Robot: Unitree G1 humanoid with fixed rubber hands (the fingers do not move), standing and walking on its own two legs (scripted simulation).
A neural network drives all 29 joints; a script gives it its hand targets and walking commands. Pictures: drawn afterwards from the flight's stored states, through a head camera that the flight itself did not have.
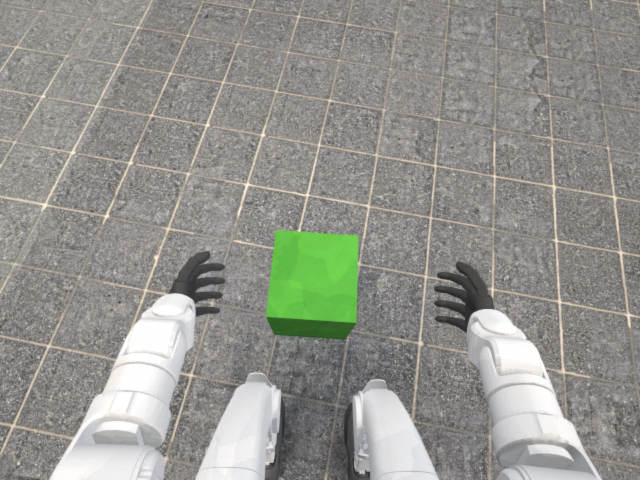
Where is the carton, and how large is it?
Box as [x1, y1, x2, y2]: [266, 230, 357, 339]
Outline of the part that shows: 276,230 266,317 274,334 345,339 356,322 357,236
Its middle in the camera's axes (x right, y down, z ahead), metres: -0.01 +0.12 +1.01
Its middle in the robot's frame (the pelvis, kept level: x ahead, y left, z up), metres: +0.48 +0.01 -0.55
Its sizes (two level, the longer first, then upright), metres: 0.210 0.200 0.250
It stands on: the floor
